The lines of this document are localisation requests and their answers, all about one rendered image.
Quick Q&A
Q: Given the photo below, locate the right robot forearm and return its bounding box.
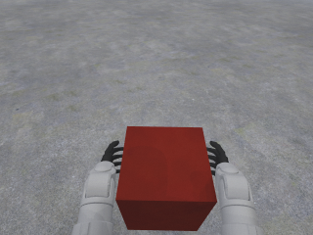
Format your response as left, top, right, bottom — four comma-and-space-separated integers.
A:
215, 163, 264, 235

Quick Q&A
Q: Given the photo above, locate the left robot forearm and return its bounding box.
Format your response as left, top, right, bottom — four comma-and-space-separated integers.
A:
71, 161, 116, 235

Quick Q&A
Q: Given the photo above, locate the robot right hand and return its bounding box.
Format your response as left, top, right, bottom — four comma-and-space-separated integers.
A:
206, 141, 229, 176

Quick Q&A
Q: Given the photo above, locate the robot left hand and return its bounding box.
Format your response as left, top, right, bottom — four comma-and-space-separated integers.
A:
101, 140, 124, 173

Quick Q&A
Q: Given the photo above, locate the carton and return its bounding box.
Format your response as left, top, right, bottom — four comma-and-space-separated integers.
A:
115, 126, 217, 231

